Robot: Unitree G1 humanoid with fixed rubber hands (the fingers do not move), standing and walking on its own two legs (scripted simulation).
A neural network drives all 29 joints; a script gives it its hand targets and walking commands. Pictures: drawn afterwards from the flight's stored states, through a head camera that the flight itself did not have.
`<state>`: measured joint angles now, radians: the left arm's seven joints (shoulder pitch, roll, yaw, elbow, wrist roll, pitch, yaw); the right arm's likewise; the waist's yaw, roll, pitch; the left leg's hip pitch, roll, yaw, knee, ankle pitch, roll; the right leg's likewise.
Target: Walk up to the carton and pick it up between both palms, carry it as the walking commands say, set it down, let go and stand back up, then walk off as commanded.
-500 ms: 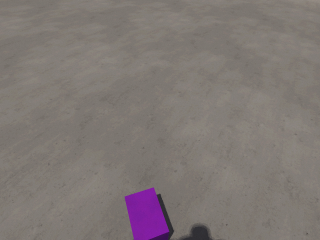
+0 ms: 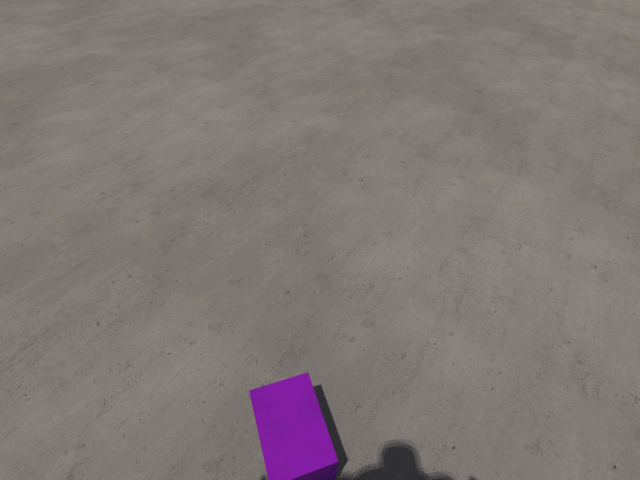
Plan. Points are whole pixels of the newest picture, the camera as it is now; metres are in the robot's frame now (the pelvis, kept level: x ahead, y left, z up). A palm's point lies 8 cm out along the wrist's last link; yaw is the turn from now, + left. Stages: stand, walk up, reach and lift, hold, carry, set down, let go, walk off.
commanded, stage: walk off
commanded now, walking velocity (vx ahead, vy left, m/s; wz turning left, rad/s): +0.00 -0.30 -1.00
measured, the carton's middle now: (292, 438) +0.43 +0.09 -0.67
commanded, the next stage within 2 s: none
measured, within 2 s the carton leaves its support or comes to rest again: neither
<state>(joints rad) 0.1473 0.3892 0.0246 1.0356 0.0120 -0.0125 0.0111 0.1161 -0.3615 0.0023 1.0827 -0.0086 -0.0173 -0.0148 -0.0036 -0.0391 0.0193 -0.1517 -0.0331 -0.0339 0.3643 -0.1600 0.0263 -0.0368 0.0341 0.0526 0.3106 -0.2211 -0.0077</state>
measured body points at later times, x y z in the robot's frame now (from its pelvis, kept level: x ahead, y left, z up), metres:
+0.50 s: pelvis -0.04 -0.15 -0.03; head -0.02 -0.17 +0.42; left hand +0.11 +0.11 -0.15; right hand -0.03 -0.49 -0.15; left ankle +0.01 +0.05 -0.71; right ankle -0.03 -0.27 -0.75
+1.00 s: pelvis -0.10 -0.28 -0.01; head -0.05 -0.26 +0.44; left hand +0.16 -0.12 -0.15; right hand -0.27 -0.56 -0.10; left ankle -0.02 -0.13 -0.75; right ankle -0.19 -0.42 -0.65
